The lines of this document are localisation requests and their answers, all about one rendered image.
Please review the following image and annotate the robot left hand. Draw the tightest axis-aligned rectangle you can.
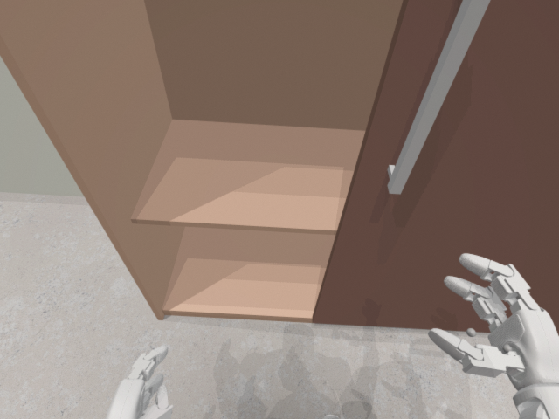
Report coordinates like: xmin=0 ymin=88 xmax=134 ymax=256
xmin=105 ymin=345 xmax=173 ymax=419

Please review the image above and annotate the right robot forearm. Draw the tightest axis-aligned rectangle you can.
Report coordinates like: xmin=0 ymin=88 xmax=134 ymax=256
xmin=513 ymin=383 xmax=559 ymax=419

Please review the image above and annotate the handle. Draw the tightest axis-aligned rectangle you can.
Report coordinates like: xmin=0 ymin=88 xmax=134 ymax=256
xmin=387 ymin=0 xmax=491 ymax=195

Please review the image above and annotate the robot right hand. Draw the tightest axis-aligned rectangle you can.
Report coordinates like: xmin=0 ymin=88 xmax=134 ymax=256
xmin=428 ymin=253 xmax=559 ymax=391

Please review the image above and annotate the wardrobe door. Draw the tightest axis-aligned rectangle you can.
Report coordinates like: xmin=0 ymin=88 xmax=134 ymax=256
xmin=313 ymin=0 xmax=559 ymax=336

